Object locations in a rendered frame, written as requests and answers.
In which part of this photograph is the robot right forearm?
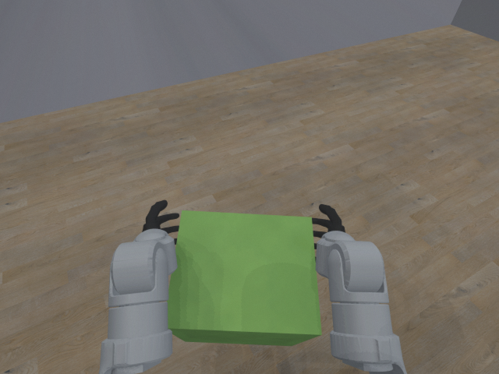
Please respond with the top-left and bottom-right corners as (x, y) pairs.
(316, 231), (407, 374)

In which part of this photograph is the robot left hand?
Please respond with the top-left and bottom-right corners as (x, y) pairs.
(142, 200), (179, 245)

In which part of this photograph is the robot right hand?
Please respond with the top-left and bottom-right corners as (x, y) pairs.
(312, 204), (345, 259)

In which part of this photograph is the carton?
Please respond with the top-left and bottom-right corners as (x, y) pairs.
(167, 210), (322, 346)

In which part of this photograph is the robot left forearm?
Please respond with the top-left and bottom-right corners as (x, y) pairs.
(99, 228), (178, 374)

